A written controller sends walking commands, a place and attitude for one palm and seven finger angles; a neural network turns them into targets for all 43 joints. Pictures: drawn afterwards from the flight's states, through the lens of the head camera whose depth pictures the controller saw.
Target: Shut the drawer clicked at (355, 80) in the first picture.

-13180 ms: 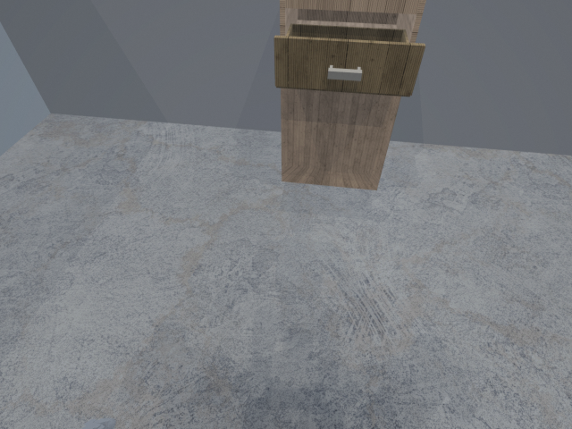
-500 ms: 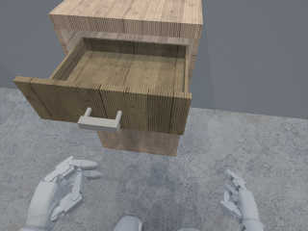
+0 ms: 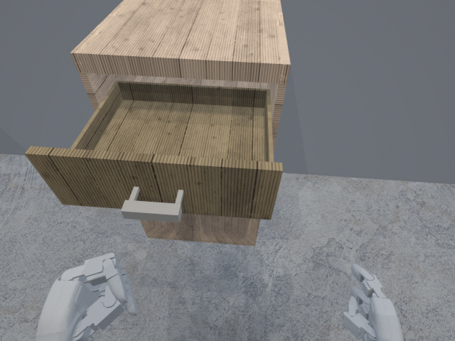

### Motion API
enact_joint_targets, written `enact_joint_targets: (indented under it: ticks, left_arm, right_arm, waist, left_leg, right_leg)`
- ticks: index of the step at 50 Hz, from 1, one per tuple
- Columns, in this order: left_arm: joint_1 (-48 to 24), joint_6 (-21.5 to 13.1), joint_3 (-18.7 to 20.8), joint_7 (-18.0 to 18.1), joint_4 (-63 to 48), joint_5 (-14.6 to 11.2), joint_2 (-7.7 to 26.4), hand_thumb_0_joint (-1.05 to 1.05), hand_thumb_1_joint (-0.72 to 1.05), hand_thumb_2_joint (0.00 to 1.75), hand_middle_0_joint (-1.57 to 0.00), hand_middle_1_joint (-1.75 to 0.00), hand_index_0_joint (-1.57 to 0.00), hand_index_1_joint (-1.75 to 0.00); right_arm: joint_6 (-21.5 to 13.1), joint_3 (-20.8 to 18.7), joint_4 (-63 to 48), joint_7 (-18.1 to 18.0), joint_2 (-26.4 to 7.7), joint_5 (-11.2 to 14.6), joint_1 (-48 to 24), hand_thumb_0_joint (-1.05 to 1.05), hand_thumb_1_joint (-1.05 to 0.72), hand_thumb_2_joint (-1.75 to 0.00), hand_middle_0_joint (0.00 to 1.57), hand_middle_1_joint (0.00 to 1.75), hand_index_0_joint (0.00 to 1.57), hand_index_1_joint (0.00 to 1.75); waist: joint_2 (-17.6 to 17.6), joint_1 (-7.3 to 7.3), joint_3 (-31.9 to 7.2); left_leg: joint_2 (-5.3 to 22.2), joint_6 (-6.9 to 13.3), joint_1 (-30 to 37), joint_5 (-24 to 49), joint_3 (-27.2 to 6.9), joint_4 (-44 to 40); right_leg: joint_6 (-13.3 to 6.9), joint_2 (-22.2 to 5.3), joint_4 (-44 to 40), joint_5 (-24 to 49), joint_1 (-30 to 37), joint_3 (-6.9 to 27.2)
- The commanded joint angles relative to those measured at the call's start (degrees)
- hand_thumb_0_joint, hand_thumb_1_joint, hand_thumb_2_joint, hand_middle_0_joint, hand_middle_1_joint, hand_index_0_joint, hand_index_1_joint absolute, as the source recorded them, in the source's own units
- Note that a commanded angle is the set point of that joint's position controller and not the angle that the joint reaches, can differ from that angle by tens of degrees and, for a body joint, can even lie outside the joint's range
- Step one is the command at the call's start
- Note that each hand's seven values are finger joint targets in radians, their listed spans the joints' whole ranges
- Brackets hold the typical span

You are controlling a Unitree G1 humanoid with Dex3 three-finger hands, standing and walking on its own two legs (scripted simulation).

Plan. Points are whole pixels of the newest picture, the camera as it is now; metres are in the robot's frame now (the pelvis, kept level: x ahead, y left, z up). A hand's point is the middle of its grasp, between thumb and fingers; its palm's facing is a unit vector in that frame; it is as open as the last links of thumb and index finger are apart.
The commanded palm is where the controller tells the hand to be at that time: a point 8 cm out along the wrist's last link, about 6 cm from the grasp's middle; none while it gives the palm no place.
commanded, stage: raise the hand and make a fist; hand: left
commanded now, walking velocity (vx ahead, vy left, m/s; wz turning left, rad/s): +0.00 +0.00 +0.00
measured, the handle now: (155, 202) +0.36 +0.17 +0.04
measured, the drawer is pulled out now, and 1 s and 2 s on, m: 0.28 0.28 0.28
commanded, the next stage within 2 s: bring the fist close to the handle in 0.76 s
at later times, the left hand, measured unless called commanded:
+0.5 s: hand (131, 283) +0.17 +0.13 +0.14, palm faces -0.02 -1.00 -0.04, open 3.3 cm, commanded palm +0.13 +0.19 +0.14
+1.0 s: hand (131, 284) +0.18 +0.14 +0.12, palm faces +0.02 -1.00 -0.06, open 3.3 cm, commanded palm +0.14 +0.19 +0.13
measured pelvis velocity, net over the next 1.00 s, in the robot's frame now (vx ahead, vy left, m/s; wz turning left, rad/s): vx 0.01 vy -0.02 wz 0.01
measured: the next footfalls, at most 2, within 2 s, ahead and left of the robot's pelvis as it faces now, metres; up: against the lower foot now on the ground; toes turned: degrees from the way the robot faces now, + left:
none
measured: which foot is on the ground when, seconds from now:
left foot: down 0.00-1.00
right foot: down 0.00-1.00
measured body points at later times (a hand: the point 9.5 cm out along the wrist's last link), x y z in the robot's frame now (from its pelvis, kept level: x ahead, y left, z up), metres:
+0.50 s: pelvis +0.01 +0.01 +0.01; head +0.00 +0.00 +0.46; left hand +0.17 +0.19 +0.14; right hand +0.19 -0.21 -0.05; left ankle +0.02 +0.11 -0.69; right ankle -0.01 -0.11 -0.69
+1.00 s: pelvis +0.01 -0.02 +0.02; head +0.00 -0.05 +0.47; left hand +0.17 +0.19 +0.13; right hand +0.21 -0.25 -0.04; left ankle +0.02 +0.11 -0.69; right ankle -0.01 -0.11 -0.69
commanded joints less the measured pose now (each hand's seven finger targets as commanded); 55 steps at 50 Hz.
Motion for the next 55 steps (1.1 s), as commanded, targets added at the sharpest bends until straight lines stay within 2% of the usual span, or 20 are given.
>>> enact_joint_targets:
  ticks: [1,3,5,6,8,11,12,14,21,26,30,32,34,36,38,42,48,51,52,55]
  left_arm:
    - [0.77,-0.35,1.07,2.15,-14.54,1.38,3.87,0.00,0.90,0.90,-1.36,-1.56,-1.36,-1.56]
    - [-0.18,1.80,-2.24,2.37,-17.49,2.02,1.89,0.00,0.90,0.90,-1.40,-1.60,-1.40,-1.60]
    - [-1.42,3.75,-2.37,3.21,-19.30,2.53,2.54,0.00,0.90,0.90,-1.40,-1.60,-1.40,-1.60]
    - [-1.69,4.89,-0.86,3.91,-18.51,2.91,3.91,0.00,0.90,0.90,-1.40,-1.60,-1.40,-1.60]
    - [-2.33,6.14,-3.40,4.34,-20.86,3.27,1.81,0.00,0.90,0.90,-1.40,-1.60,-1.40,-1.60]
    - [-2.73,7.75,-2.58,5.49,-22.35,3.82,2.95,0.00,0.90,0.90,-1.40,-1.60,-1.40,-1.60]
    - [-2.17,8.03,-4.24,5.55,-24.39,3.87,1.44,0.00,0.90,0.90,-1.40,-1.60,-1.40,-1.60]
    - [-2.37,8.96,-5.54,5.97,-25.75,4.09,0.96,0.00,0.90,0.90,-1.40,-1.60,-1.40,-1.60]
    - [1.71,11.19,-2.47,6.23,-24.16,3.87,2.18,0.00,0.90,0.90,-1.40,-1.60,-1.40,-1.60]
    - [1.30,9.29,-0.43,6.19,-25.32,2.96,3.81,0.00,0.90,0.90,-1.40,-1.60,-1.40,-1.60]
    - [0.23,7.07,-1.22,5.57,-25.41,2.30,2.92,0.00,0.90,0.90,-1.40,-1.60,-1.40,-1.60]
    - [0.48,6.69,0.23,5.28,-23.82,2.00,3.96,0.00,0.90,0.90,-1.40,-1.60,-1.40,-1.60]
    - [0.17,6.46,1.68,4.55,-21.66,1.36,4.58,0.00,0.90,0.90,-1.40,-1.60,-1.40,-1.60]
    - [-0.51,6.62,3.49,3.80,-20.23,0.86,5.78,0.00,0.90,0.90,-1.40,-1.60,-1.40,-1.60]
    - [-0.13,6.38,2.87,2.90,-20.53,0.10,4.72,0.00,0.90,0.90,-1.40,-1.60,-1.40,-1.60]
    - [-0.33,6.11,5.72,1.39,-18.96,-1.03,6.43,0.00,0.90,0.90,-1.40,-1.60,-1.40,-1.60]
    - [-5.49,4.89,5.13,-0.96,-11.74,-2.00,5.48,0.00,0.90,0.90,-1.40,-1.60,-1.40,-1.60]
    - [-6.85,3.45,7.00,-1.26,-11.11,-1.65,7.44,0.00,0.90,0.90,-1.40,-1.60,-1.40,-1.60]
    - [-8.14,2.87,4.94,-1.51,-11.74,-1.51,5.85,0.00,0.90,0.90,-1.40,-1.60,-1.40,-1.60]
    - [-8.73,1.77,4.78,-1.38,-9.78,-1.26,5.36,0.00,0.90,0.90,-1.40,-1.60,-1.40,-1.60]
  right_arm:
    - [-2.18,-0.80,-10.99,0.41,-5.39,-0.14,-5.42,0.00,-0.90,-0.90,0.20,0.30,0.20,0.30]
    - [-1.52,-0.06,-12.52,0.78,-5.22,-0.08,-5.09,0.00,-0.90,-0.90,0.20,0.30,0.20,0.30]
    - [-1.03,0.47,-13.11,0.82,-5.09,-0.17,-5.00,0.00,-0.90,-0.90,0.20,0.30,0.20,0.30]
    - [-0.47,0.45,-12.98,0.73,-5.25,-0.14,-5.27,0.00,-0.90,-0.90,0.20,0.30,0.20,0.30]
    - [0.01,1.18,-14.05,0.86,-4.93,-0.05,-5.09,0.00,-0.90,-0.90,0.20,0.30,0.20,0.30]
    - [0.33,1.50,-14.01,0.96,-4.98,-0.07,-5.33,0.00,-0.90,-0.90,0.20,0.30,0.20,0.30]
    - [0.25,1.77,-14.48,1.19,-4.72,-0.06,-5.02,0.00,-0.90,-0.90,0.20,0.30,0.20,0.30]
    - [0.16,1.95,-14.64,1.45,-4.78,-0.04,-4.51,0.00,-0.90,-0.90,0.20,0.30,0.20,0.30]
    - [0.73,1.60,-13.92,1.20,-4.77,0.15,-5.76,0.00,-0.90,-0.90,0.20,0.30,0.20,0.30]
    - [-0.17,1.08,-13.28,0.80,-4.86,0.11,-5.01,0.00,-0.90,-0.90,0.20,0.30,0.20,0.30]
    - [-1.27,1.06,-12.95,0.83,-4.99,0.05,-4.59,0.00,-0.90,-0.90,0.20,0.30,0.20,0.30]
    - [-1.66,0.87,-12.33,0.64,-4.93,0.06,-4.73,0.00,-0.90,-0.90,0.20,0.30,0.20,0.30]
    - [-1.66,0.72,-11.80,0.31,-5.05,0.11,-4.77,0.00,-0.90,-0.90,0.20,0.30,0.20,0.30]
    - [-1.73,0.72,-11.31,-0.03,-5.08,0.26,-5.30,0.00,-0.90,-0.90,0.20,0.30,0.20,0.30]
    - [-2.24,0.77,-11.46,-0.14,-4.83,0.41,-5.43,0.00,-0.90,-0.90,0.20,0.30,0.20,0.30]
    - [-3.05,0.82,-10.40,-0.42,-4.63,0.53,-5.79,0.00,-0.90,-0.90,0.20,0.30,0.20,0.30]
    - [-3.75,1.00,-8.73,-0.95,-5.43,0.28,-5.70,0.00,-0.90,-0.90,0.20,0.30,0.20,0.30]
    - [-4.10,0.60,-8.21,-0.92,-5.72,0.11,-5.50,0.00,-0.90,-0.90,0.20,0.30,0.20,0.30]
    - [-4.23,0.91,-8.48,-0.76,-5.69,-0.09,-5.38,0.00,-0.90,-0.90,0.20,0.30,0.20,0.30]
    - [-4.14,0.62,-8.14,-0.51,-5.74,-0.37,-5.10,0.00,-0.90,-0.90,0.20,0.30,0.20,0.30]
  waist:
    - [0.73,0.18,-3.11]
    - [1.90,0.15,-2.85]
    - [1.90,0.16,-2.50]
    - [-0.28,0.24,-1.58]
    - [1.26,0.19,-1.32]
    - [1.09,0.57,-1.38]
    - [2.81,0.52,-2.16]
    - [1.38,0.23,-2.14]
    - [-1.20,1.18,-0.06]
    - [-1.19,1.09,-1.33]
    - [-0.69,0.59,-0.95]
    - [-0.20,0.56,-1.12]
    - [-2.99,0.47,-0.65]
    - [-1.53,0.93,-0.46]
    - [-2.01,0.94,-1.22]
    - [-2.48,1.14,-1.79]
    - [-4.65,-0.24,2.34]
    - [-2.90,0.17,-0.60]
    - [-2.46,-0.41,-1.10]
    - [-2.48,-0.36,-2.19]
  left_leg:
    - [0.58,1.15,7.67,10.99,-1.99,-10.50]
    - [0.71,0.99,8.33,10.69,-2.33,-11.64]
    - [0.89,0.90,8.76,10.03,-2.89,-12.31]
    - [1.09,0.95,8.26,9.03,-3.15,-12.68]
    - [1.14,0.82,9.24,8.29,-3.18,-13.47]
    - [1.39,0.69,10.01,9.55,-3.52,-14.00]
    - [1.40,0.60,11.06,10.48,-3.39,-14.12]
    - [1.66,0.47,11.40,11.51,-3.76,-14.33]
    - [1.00,0.65,10.36,11.86,-2.42,-14.86]
    - [0.57,0.79,10.98,12.00,-1.70,-14.14]
    - [0.19,0.91,10.73,11.96,-1.28,-13.41]
    - [0.00,1.04,10.72,11.80,-0.91,-12.97]
    - [-0.21,1.12,9.99,11.65,-0.58,-12.53]
    - [-0.42,1.04,9.81,11.49,-0.33,-12.50]
    - [-0.48,1.14,10.64,12.31,-0.04,-12.43]
    - [-0.66,1.04,10.92,14.23,-0.05,-12.01]
    - [-1.06,0.82,8.91,11.09,-0.16,-11.38]
    - [-1.11,0.92,9.87,12.48,-0.17,-10.90]
    - [-1.27,1.03,10.14,12.67,-0.15,-10.94]
    - [-1.20,0.98,10.20,13.73,-0.14,-10.69]
  right_leg:
    - [0.41,0.66,-8.96,9.50,0.83,-0.42]
    - [0.31,0.68,-8.73,9.14,1.29,-0.95]
    - [0.28,0.72,-9.00,8.45,1.58,-1.17]
    - [0.33,0.97,-9.33,7.59,1.58,-1.27]
    - [0.26,0.93,-9.44,6.80,1.67,-1.48]
    - [0.17,1.03,-9.60,7.71,2.81,-1.57]
    - [0.14,0.86,-9.58,8.28,3.01,-1.64]
    - [0.24,0.84,-9.57,9.02,3.37,-1.91]
    - [0.32,0.73,-11.58,10.88,5.93,-1.56]
    - [0.48,0.67,-12.32,11.52,6.43,-0.90]
    - [0.56,0.47,-12.52,11.64,5.93,-0.31]
    - [0.66,0.24,-13.33,12.07,6.16,0.46]
    - [0.96,0.11,-14.34,12.40,6.56,1.44]
    - [0.91,-0.14,-15.24,12.15,7.39,2.32]
    - [1.16,-0.42,-15.63,13.72,7.96,2.72]
    - [1.72,-1.04,-16.29,18.90,9.77,4.02]
    - [2.58,-1.69,-18.50,15.12,7.43,6.13]
    - [2.33,-1.70,-17.80,16.62,8.27,6.23]
    - [2.33,-1.87,-17.32,16.73,8.13,5.91]
    - [2.16,-1.58,-15.91,18.39,7.92,4.92]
